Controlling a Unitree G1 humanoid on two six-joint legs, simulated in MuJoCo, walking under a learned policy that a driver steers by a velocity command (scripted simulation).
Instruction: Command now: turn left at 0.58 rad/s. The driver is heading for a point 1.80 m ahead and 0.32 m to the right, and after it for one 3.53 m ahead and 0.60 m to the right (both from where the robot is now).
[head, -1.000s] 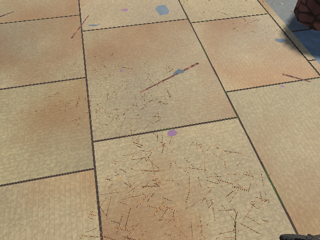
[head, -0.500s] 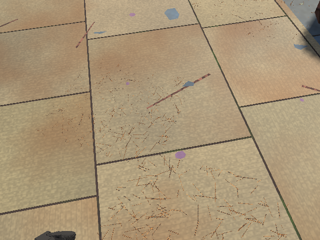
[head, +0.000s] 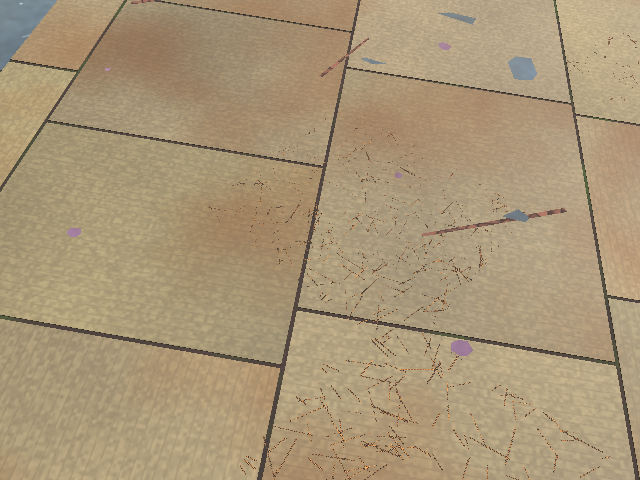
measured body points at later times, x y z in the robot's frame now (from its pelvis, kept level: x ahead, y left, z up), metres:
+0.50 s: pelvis +0.01 -0.04 -0.01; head +0.03 -0.04 +0.44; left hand +0.16 +0.23 -0.11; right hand +0.16 -0.31 -0.11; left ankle +0.02 +0.08 -0.74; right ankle +0.02 -0.16 -0.74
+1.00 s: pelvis -0.01 -0.09 -0.01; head +0.03 -0.13 +0.43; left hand +0.22 +0.14 -0.09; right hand +0.07 -0.41 -0.12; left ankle +0.01 +0.07 -0.67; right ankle -0.02 -0.17 -0.74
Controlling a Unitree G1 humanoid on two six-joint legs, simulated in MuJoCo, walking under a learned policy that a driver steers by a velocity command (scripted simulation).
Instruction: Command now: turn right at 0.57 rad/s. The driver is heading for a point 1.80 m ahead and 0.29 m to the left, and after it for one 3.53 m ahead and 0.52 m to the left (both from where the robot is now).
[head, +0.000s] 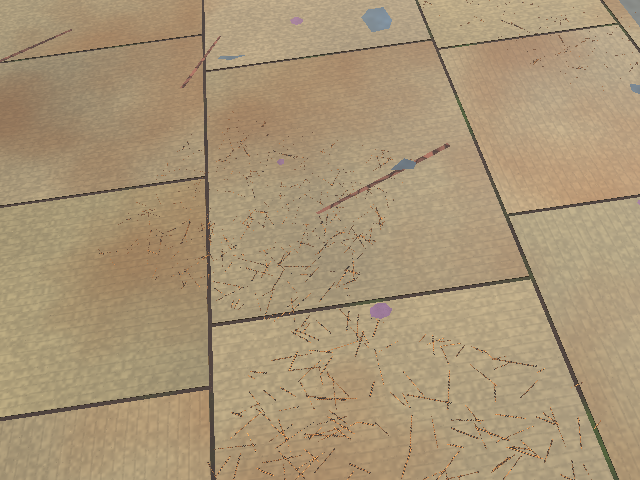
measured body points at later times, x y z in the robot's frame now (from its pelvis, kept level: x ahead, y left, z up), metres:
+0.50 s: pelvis +0.06 +0.02 +0.00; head +0.07 +0.04 +0.45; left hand +0.21 +0.28 -0.10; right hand +0.16 -0.26 -0.09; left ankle +0.03 +0.13 -0.73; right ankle +0.02 -0.09 -0.70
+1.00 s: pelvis +0.17 -0.01 +0.01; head +0.22 -0.01 +0.45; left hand +0.28 +0.29 -0.08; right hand +0.37 -0.27 -0.10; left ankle +0.09 +0.11 -0.65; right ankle +0.25 -0.10 -0.73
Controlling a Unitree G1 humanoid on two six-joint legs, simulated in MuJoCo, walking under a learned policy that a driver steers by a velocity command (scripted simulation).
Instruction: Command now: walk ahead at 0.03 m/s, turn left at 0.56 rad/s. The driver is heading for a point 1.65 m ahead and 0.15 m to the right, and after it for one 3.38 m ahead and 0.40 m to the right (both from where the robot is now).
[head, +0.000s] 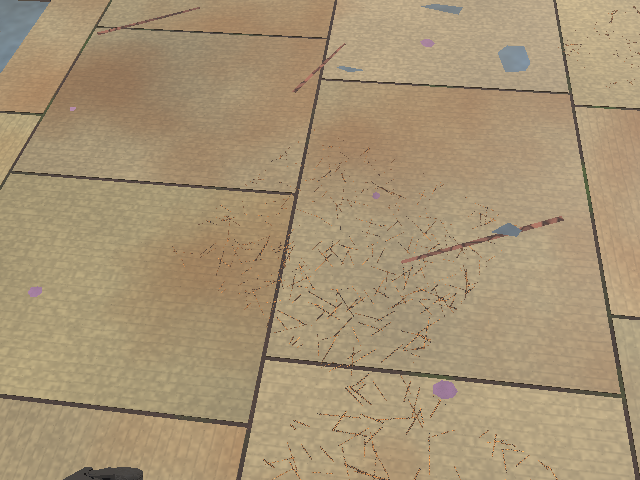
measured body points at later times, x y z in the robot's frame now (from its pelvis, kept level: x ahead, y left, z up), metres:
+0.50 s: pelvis +0.02 +0.05 +0.00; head +0.03 +0.08 +0.45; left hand +0.08 +0.35 -0.13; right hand +0.22 -0.17 -0.08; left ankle +0.00 +0.14 -0.74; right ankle +0.02 -0.10 -0.69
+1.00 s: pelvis +0.16 -0.04 +0.00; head +0.19 -0.07 +0.45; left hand +0.30 +0.22 -0.09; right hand +0.26 -0.34 -0.10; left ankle +0.18 +0.12 -0.65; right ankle +0.13 -0.11 -0.74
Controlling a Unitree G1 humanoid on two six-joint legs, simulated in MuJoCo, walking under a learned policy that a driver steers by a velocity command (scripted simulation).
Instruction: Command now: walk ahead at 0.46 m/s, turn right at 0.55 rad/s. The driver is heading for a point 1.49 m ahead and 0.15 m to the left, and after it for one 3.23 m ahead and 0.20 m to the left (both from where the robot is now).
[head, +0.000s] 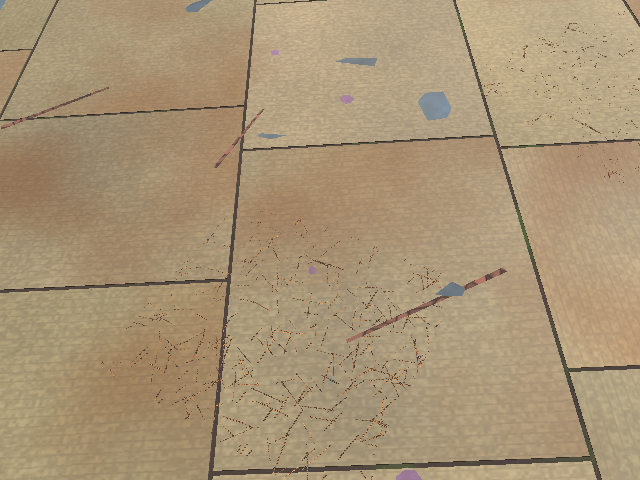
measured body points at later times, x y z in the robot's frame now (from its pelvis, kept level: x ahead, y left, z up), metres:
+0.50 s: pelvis +0.25 +0.01 -0.01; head +0.30 +0.00 +0.44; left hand +0.41 +0.27 -0.12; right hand +0.36 -0.27 -0.12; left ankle +0.35 +0.09 -0.74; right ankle +0.17 -0.12 -0.68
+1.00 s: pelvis +0.29 -0.04 +0.00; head +0.33 -0.05 +0.45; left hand +0.40 +0.25 -0.09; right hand +0.47 -0.31 -0.11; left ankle +0.27 +0.10 -0.68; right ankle +0.32 -0.15 -0.74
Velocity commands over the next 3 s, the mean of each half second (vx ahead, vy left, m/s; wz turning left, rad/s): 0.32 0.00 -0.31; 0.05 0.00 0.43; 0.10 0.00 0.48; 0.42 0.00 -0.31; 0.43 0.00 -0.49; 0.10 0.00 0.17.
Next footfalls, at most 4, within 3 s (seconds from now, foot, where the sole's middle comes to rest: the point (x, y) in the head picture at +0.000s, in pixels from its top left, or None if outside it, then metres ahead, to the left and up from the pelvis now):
0.30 left None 0.39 0.08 -0.78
0.72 right None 0.36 -0.15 -0.78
1.16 left None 0.29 0.10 -0.78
1.70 right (403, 472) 0.49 -0.08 -0.78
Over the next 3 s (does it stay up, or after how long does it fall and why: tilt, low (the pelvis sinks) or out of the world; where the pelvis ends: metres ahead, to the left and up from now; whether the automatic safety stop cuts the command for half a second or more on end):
stays up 0.88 0.03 -0.01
